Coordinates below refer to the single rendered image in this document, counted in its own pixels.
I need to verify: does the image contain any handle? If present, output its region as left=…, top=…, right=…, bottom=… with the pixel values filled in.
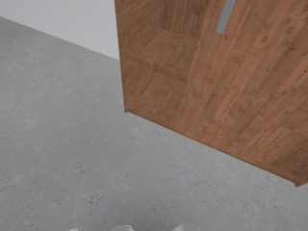
left=216, top=0, right=236, bottom=34

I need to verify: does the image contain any wardrobe door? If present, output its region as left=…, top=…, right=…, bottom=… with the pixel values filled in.
left=269, top=138, right=308, bottom=178
left=173, top=0, right=308, bottom=168

